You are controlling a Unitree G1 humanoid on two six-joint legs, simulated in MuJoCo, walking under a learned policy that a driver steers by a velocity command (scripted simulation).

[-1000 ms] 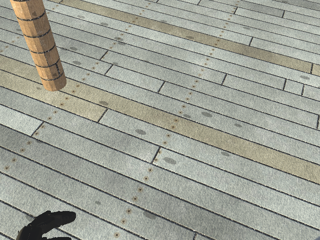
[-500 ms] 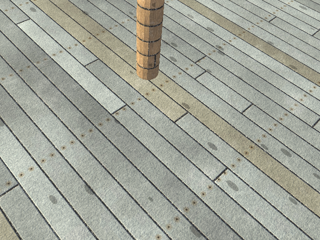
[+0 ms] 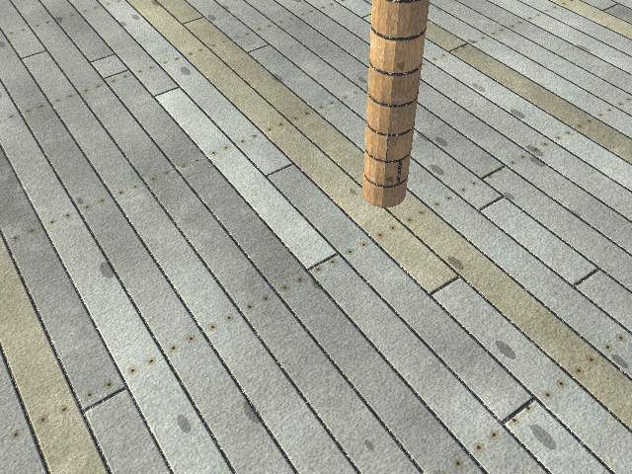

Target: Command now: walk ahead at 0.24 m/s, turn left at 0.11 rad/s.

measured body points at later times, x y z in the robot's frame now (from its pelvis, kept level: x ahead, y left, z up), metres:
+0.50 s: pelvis +0.16 +0.05 +0.01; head +0.18 +0.06 +0.46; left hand +0.34 +0.29 -0.11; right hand +0.15 -0.22 -0.11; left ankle +0.08 +0.14 -0.74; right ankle +0.26 -0.13 -0.66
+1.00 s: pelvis +0.37 -0.02 +0.00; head +0.42 -0.05 +0.45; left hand +0.61 +0.20 -0.10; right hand +0.43 -0.34 -0.09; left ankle +0.52 +0.13 -0.67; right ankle +0.40 -0.10 -0.74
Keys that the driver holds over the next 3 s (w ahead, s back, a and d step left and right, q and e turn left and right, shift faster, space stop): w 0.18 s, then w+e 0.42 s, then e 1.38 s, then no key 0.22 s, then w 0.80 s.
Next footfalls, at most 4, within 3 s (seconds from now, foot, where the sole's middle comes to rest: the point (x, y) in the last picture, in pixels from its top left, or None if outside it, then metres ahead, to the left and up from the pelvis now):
0.22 left None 0.12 0.14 -0.77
0.72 right None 0.44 -0.11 -0.77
1.18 left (315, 450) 0.58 0.06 -0.77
1.58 right None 0.38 -0.13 -0.77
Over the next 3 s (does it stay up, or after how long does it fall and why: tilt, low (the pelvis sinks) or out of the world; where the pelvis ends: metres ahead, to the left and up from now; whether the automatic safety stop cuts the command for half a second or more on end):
stays up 0.58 -0.24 0.00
